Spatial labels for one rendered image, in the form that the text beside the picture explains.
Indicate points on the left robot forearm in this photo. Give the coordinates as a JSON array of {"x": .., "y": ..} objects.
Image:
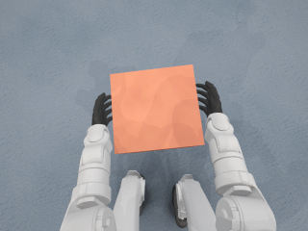
[{"x": 93, "y": 183}]

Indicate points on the robot right hand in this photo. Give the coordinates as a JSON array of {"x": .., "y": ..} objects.
[{"x": 212, "y": 102}]

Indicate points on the robot right foot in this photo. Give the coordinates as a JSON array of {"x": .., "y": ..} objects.
[{"x": 181, "y": 222}]

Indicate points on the right robot forearm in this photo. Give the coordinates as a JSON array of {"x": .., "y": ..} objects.
[{"x": 232, "y": 177}]

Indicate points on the right robot upper arm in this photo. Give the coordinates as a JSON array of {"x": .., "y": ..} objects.
[{"x": 244, "y": 213}]

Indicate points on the carton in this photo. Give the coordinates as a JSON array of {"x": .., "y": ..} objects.
[{"x": 155, "y": 109}]

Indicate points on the left robot upper arm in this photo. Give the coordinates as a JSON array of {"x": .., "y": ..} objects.
[{"x": 96, "y": 218}]

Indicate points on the robot left hand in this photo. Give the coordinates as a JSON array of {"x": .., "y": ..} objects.
[{"x": 99, "y": 115}]

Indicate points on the left robot thigh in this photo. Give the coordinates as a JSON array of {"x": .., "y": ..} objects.
[{"x": 127, "y": 204}]

